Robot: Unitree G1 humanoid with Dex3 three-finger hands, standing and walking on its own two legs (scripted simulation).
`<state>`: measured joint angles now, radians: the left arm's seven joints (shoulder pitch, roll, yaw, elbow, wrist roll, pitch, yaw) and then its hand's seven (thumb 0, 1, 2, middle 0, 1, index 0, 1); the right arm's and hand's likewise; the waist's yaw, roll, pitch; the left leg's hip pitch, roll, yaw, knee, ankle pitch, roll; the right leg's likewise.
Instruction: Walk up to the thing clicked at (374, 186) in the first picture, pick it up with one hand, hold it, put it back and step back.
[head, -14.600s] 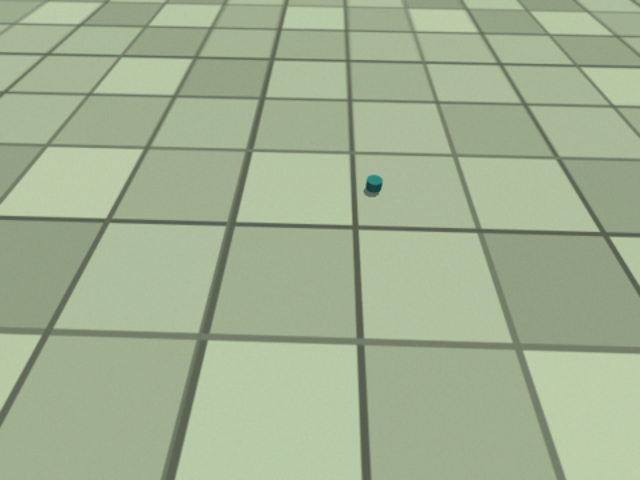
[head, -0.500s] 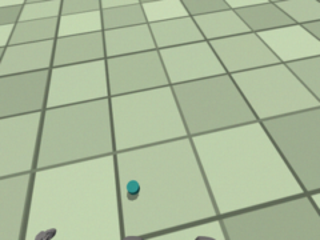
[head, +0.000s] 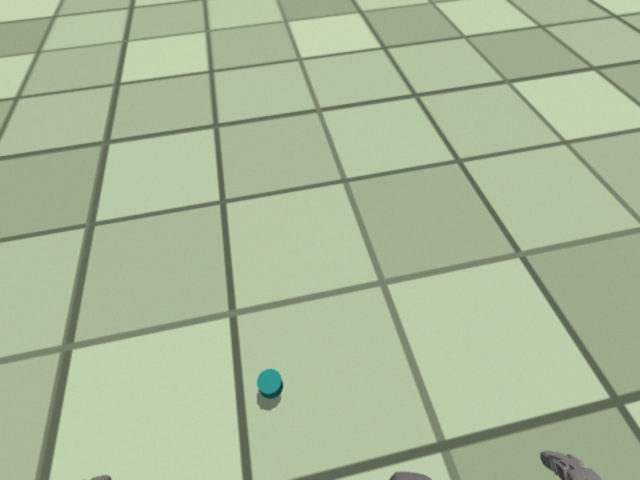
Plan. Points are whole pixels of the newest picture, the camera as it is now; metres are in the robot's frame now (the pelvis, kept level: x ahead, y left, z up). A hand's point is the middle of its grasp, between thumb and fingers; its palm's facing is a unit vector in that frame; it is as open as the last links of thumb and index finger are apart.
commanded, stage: walk up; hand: left
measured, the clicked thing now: (270, 383) +0.46 +0.18 -0.73
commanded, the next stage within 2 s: none
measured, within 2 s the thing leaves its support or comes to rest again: neither
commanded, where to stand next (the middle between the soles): +0.04 -0.03 m, yaw -6 degrees
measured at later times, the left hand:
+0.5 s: hand out of the picture +0.06 +0.25 -0.14, palm faces -0.08 -0.93 -0.36, open 7.4 cm
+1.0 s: hand out of the picture +0.00 +0.25 -0.14, palm faces -0.09 -0.91 -0.40, open 7.4 cm
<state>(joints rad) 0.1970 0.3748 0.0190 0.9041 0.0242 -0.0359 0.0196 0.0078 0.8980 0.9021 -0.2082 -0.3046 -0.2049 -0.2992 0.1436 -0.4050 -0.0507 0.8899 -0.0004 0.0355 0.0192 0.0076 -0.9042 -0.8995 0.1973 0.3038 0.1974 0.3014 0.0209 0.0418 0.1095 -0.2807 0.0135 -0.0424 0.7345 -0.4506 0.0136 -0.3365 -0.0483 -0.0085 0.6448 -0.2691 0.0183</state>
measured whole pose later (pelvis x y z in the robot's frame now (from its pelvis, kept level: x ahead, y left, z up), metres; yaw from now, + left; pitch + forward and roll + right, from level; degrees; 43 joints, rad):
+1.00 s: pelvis -0.06 -0.01 +0.00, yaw -7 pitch -3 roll +0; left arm 0.25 0.35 0.06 1.00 0.04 0.00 -0.01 0.01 0.90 0.90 -0.20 -0.30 -0.20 -0.30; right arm 0.19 -0.40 -0.04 0.96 -0.01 0.02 0.01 0.01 -0.90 -0.90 0.20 0.30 0.20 0.30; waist 0.02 0.05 0.08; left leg -0.40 -0.01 -0.08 0.79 -0.38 0.00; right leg -0.19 0.02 0.00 0.63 -0.39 -0.02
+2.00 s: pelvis -0.04 +0.01 +0.00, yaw -2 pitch -2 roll +0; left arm 0.22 0.41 0.06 1.00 0.02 0.03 -0.03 0.01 0.90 0.90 -0.20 -0.30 -0.20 -0.30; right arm 0.28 -0.38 -0.04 0.96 -0.02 -0.05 0.00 0.01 -0.90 -0.90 0.20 0.30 0.20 0.30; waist 0.00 -0.03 0.11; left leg -0.18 0.03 0.02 0.65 -0.43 -0.01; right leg -0.33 0.00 -0.01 0.70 -0.42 -0.04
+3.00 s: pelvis -0.02 +0.01 +0.00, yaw -3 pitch -4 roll +0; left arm 0.44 0.44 0.08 0.90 0.01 -0.03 -0.01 0.01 0.90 0.90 -0.21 -0.30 -0.20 -0.30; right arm 0.25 -0.42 -0.09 0.92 -0.02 0.00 0.06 0.01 -0.90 -0.90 0.20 0.30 0.20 0.30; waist 0.04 0.00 0.13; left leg -0.37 0.00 0.04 0.60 -0.15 0.02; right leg -0.05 -0.08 -0.03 0.67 -0.50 0.01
